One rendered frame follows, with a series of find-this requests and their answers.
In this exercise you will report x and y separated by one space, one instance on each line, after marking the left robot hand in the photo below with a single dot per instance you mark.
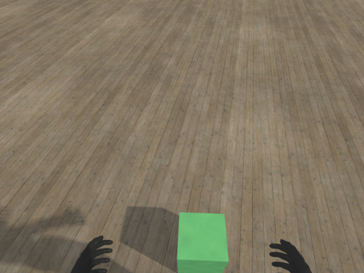
86 261

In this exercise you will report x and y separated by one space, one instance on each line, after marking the carton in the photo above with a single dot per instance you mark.
202 243

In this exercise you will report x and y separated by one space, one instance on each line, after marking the right robot hand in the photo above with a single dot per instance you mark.
296 262

